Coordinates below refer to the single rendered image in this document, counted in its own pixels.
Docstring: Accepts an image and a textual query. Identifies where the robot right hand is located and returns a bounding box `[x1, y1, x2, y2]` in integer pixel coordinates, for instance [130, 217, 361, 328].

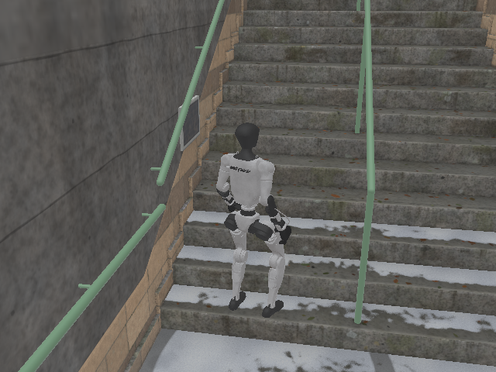
[274, 226, 291, 245]

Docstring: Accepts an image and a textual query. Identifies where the right robot foot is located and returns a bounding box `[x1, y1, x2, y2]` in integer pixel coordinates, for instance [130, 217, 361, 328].
[262, 300, 284, 318]

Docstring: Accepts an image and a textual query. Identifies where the right robot upper arm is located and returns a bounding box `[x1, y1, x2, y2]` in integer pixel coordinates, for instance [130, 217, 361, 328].
[258, 159, 275, 206]

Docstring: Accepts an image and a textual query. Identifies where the left robot upper arm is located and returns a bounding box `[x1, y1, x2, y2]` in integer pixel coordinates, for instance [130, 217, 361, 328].
[216, 153, 236, 192]

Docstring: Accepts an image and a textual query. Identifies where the robot right forearm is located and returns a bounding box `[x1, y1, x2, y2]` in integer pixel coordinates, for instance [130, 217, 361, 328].
[265, 195, 286, 231]

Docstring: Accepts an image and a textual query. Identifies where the robot left forearm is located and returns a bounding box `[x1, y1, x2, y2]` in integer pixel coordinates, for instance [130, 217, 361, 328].
[216, 188, 235, 206]

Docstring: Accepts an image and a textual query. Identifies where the robot left hand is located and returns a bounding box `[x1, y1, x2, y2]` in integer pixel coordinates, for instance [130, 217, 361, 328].
[228, 202, 241, 212]

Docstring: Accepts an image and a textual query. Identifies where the left robot thigh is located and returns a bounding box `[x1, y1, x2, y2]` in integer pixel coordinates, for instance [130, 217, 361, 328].
[224, 211, 248, 263]

